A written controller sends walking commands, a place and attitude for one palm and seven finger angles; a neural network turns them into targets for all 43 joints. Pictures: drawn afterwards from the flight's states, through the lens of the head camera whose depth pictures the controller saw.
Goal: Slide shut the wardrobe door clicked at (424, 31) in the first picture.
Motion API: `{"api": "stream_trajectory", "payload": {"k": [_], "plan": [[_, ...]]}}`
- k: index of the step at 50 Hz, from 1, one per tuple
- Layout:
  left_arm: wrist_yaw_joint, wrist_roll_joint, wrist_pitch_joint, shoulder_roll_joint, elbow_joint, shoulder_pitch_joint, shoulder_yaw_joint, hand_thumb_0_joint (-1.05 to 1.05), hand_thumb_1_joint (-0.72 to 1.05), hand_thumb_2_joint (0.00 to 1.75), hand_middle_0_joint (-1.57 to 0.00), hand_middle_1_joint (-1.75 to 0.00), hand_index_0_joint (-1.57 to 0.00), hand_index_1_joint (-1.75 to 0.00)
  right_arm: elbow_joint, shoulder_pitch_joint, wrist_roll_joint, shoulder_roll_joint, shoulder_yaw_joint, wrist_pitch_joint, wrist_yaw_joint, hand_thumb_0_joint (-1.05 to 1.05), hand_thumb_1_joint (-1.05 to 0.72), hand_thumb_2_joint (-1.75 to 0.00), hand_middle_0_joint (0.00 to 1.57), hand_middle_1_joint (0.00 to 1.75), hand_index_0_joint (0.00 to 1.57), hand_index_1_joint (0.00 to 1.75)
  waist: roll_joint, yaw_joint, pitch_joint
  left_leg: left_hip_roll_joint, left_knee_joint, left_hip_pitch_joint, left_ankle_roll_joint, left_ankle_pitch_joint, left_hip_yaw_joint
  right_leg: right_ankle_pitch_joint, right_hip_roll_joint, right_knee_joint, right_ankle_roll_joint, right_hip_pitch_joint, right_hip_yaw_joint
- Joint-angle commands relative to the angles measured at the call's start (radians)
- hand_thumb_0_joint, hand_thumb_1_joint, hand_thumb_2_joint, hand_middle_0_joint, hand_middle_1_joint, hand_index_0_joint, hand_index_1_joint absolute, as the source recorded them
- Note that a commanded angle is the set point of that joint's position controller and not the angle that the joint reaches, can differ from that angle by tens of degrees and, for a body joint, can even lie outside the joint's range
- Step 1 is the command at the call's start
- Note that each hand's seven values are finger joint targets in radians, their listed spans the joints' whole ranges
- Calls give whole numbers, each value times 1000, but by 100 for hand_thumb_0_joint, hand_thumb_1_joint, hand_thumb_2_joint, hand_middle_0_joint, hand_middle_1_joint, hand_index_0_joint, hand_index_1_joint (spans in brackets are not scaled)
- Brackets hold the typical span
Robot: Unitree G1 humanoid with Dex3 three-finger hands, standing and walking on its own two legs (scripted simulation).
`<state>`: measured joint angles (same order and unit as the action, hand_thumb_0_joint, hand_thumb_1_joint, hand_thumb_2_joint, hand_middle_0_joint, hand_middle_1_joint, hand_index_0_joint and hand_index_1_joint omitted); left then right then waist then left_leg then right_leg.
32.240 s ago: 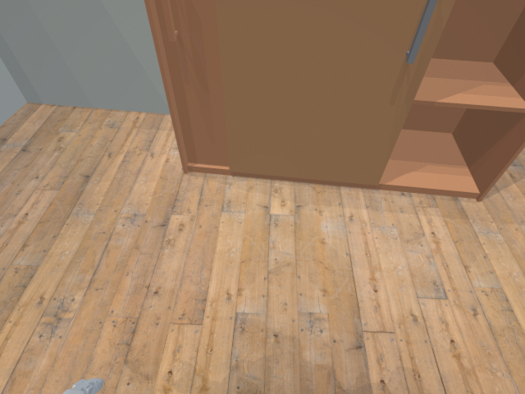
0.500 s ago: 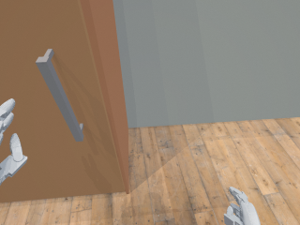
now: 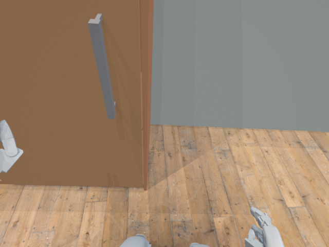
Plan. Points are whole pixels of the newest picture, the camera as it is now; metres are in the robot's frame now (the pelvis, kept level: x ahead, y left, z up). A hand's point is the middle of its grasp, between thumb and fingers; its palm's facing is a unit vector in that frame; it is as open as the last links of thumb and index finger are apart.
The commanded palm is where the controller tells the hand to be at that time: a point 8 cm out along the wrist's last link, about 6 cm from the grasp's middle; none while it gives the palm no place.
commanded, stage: step back with the hand held close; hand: left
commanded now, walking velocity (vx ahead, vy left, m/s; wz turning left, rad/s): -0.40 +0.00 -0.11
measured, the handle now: (106, 74) +0.52 +0.21 +0.13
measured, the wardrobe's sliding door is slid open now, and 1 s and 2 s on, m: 0.00 0.00 0.00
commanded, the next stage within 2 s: stop stepping back and stand still in 0.14 s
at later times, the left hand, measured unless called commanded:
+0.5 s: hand (20, 184) +0.17 +0.24 +0.19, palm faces +0.27 -0.88 -0.39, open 7.4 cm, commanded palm +0.09 +0.29 +0.20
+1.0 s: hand out of the picture +0.12 +0.28 +0.19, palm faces +0.36 -0.83 -0.43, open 7.4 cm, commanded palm +0.06 +0.32 +0.20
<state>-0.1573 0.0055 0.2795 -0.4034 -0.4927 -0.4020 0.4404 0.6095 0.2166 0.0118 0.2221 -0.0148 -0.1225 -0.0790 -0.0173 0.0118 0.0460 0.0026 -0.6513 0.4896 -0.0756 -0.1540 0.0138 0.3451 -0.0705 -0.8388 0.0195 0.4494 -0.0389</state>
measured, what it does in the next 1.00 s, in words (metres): walks backwards: right foot, then left foot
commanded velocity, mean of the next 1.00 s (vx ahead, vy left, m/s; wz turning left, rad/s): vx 0.01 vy -0.03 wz -0.02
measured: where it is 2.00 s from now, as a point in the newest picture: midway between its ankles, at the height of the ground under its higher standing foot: outside the picture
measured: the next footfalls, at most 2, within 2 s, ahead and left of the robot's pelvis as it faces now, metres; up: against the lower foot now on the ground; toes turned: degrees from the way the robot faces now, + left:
right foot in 0.22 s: -0.09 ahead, -0.07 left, +0.00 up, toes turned -10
left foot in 0.36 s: +0.06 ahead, +0.08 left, +0.00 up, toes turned -7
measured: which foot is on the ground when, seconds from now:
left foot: down 0.00-0.20, up 0.22-0.34, down 0.36-0.56, up 0.58-0.78, down 0.80-1.00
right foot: up 0.00-0.20, down 0.22-1.00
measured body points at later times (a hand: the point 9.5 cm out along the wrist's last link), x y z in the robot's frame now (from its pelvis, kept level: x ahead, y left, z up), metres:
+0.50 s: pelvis -0.09 +0.01 +0.02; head -0.08 +0.05 +0.47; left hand +0.14 +0.28 +0.21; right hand +0.03 -0.24 -0.04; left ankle +0.02 +0.09 -0.72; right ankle -0.14 -0.08 -0.70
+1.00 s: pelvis -0.11 +0.04 +0.01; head -0.12 +0.05 +0.46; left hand +0.10 +0.32 +0.22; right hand +0.02 -0.20 -0.07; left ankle -0.07 +0.18 -0.72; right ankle -0.13 -0.07 -0.72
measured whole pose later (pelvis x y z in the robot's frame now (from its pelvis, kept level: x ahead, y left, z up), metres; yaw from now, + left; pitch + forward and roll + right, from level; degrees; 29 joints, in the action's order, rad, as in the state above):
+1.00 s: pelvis -0.11 +0.04 +0.01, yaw -7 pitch +0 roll -1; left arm -0.15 -0.03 0.22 -0.41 -0.48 -0.50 0.43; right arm 0.63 0.25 0.01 0.16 0.01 -0.16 -0.05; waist 0.02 -0.01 -0.03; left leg -0.08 -0.62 0.32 0.04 -0.29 -0.03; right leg 0.33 -0.01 -0.59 -0.02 0.26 0.07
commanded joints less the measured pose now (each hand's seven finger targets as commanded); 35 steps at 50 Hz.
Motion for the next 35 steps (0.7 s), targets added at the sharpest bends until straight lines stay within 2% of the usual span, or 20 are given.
{"api": "stream_trajectory", "payload": {"k": [1,3,7,9,10,11,12,13,14,16,17,18,19,21,25,26,27,28,31,35], "plan": [[-5,-14,59,-195,-156,13,154,0,90,90,-20,-30,-20,-30,-135,-100,2,130,-79,-88,16,0,-90,-90,20,30,20,30,-139,20,-164,-293,489,100,-90,-487,290,115,-46,-340,-7,-211,15],[0,-34,50,-154,-184,-15,108,0,90,90,-20,-30,-20,-30,-142,-112,-4,116,-68,-91,28,0,-90,-90,20,30,20,30,-239,21,-156,-264,503,59,-56,-463,222,151,-28,-170,-21,-237,66],[11,-58,42,-162,-226,-4,60,0,90,90,-20,-30,-20,-30,-96,-77,4,99,-46,-90,39,0,-90,-90,20,30,20,30,-258,23,-223,-207,479,-181,111,-328,127,206,-10,391,-82,-261,106],[13,-51,58,-204,-232,37,73,0,90,90,-20,-30,-20,-30,-70,-49,5,76,-42,-68,36,0,-90,-90,20,30,20,30,-3,16,-221,-94,25,-369,139,-75,-21,38,240,674,-158,-65,-165],[3,-48,66,-281,-264,97,109,0,90,90,-20,-30,-20,-30,-73,-88,13,68,-31,-64,26,0,-90,-90,20,30,20,30,183,22,-190,-21,-234,-297,146,-165,-37,-190,429,709,-222,25,-338],[-12,-43,65,-321,-255,157,149,0,90,90,-20,-30,-20,-30,-94,-130,32,61,-3,-73,17,0,-90,-90,20,30,20,30,176,39,-142,-16,-331,-129,140,-257,-45,-559,443,601,-230,-62,-244],[7,-37,43,-229,-168,156,63,0,90,90,-20,-30,-20,-30,-79,-99,3,60,-19,-78,13,0,-90,-90,20,30,20,30,299,18,-174,1,-360,-29,122,-240,-7,-779,383,485,-196,-199,-159],[12,-36,18,-238,-166,181,79,0,90,90,-20,-30,-20,-30,-107,-125,-12,75,-24,-80,8,0,-90,-90,20,30,20,30,338,14,-169,-14,-316,-50,105,-205,-6,-822,347,422,-172,-213,-146],[13,-40,-7,-203,-99,107,80,0,90,90,-20,-30,-20,-30,-112,-119,-16,71,-10,-72,-2,0,-90,-90,20,30,20,30,258,3,-116,-36,-161,-102,87,-151,-17,-786,322,378,-150,-198,-91],[15,-47,-29,-182,-119,68,65,0,90,90,-20,-30,-20,-30,-107,-93,-17,99,-10,-63,-10,0,-90,-90,20,30,20,30,-57,-25,-160,-23,155,-330,67,200,-26,-514,198,241,-59,-119,-3],[11,-51,-24,-183,-182,61,70,0,90,90,-20,-30,-20,-30,-127,-105,-18,128,-22,-76,-7,0,-90,-90,20,30,20,30,-240,0,-206,-153,252,-388,28,328,130,-225,85,146,-14,-91,34],[12,-57,-14,-194,-225,72,69,0,90,90,-20,-30,-20,-30,-134,-95,-25,136,-32,-87,1,0,-90,-90,20,30,20,30,-256,5,-224,-247,347,-375,-7,234,267,134,34,71,-10,-116,21],[5,-50,-8,-185,-171,36,88,0,90,90,-20,-30,-20,-30,-132,-86,-16,138,-37,-94,10,0,-90,-90,20,30,20,30,-172,14,-203,-273,429,-322,-33,5,378,199,-11,28,-15,-98,1],[1,-54,-15,-225,-302,-21,127,0,90,90,-20,-30,-20,-30,-145,-89,7,99,-28,-95,12,0,-90,-90,20,30,20,30,-243,0,-216,-258,553,-274,53,-310,391,165,13,18,-31,-150,6],[-2,-41,-35,-198,-252,-255,140,0,90,90,-20,-30,-20,-30,-166,-83,8,106,-24,-52,25,0,-90,-90,20,30,20,30,-230,8,-150,-138,497,96,57,-506,123,99,-2,325,-65,-509,121],[2,-35,-39,-208,-235,-253,148,0,90,90,-20,-30,-20,-30,-169,-78,10,106,-32,-34,25,0,-90,-90,20,30,20,30,-133,12,-137,-73,338,124,68,-455,45,112,48,439,-83,-512,69],[5,-32,-39,-233,-219,-232,161,0,90,90,-20,-30,-20,-30,-164,-68,10,100,-44,-16,24,0,-90,-90,20,30,20,30,97,9,-117,4,-25,75,85,-335,-40,235,224,610,-146,-333,-161],[4,-48,-35,-235,-237,-173,175,0,90,90,-20,-30,-20,-30,-162,-64,9,121,-50,-7,21,0,-90,-90,20,30,20,30,226,10,-87,24,-316,85,93,-252,-14,314,434,739,-244,-155,-434],[-9,-45,-30,-183,-122,-25,106,0,90,90,-20,-30,-20,-30,-100,-7,7,118,-43,-44,7,0,-90,-90,20,30,20,30,89,-44,-68,-67,-410,47,86,-181,23,301,380,667,-204,-60,-262],[-26,-12,-29,-154,-101,71,29,0,90,90,-20,-30,-20,-30,-82,-41,11,116,-38,-74,-24,0,-90,-90,20,30,20,30,73,-14,-55,-59,-37,-156,50,-219,-70,253,331,578,-175,-62,-170]]}}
